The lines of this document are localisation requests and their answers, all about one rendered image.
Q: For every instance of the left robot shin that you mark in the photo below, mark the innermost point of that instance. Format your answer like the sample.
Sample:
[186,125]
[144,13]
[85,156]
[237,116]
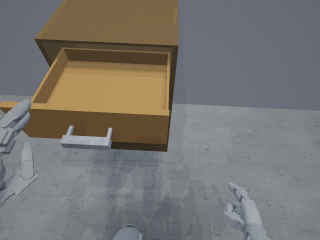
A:
[131,225]

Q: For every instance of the robot left thigh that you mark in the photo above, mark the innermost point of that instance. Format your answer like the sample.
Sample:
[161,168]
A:
[128,233]

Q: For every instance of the robot left hand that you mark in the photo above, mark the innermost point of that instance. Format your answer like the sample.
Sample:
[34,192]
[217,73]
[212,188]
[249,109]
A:
[10,125]

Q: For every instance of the right robot forearm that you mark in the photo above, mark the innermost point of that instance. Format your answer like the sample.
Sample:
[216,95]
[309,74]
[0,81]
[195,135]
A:
[255,232]

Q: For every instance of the handle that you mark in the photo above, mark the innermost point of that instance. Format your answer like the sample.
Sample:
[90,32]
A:
[86,142]

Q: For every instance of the robot right hand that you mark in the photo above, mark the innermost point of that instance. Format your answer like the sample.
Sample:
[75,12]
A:
[241,215]

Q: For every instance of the drawer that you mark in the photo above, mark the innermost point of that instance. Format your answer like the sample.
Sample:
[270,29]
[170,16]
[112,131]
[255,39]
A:
[97,89]

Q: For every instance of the cabinet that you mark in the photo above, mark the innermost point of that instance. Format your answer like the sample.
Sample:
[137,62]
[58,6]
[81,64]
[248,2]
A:
[127,25]

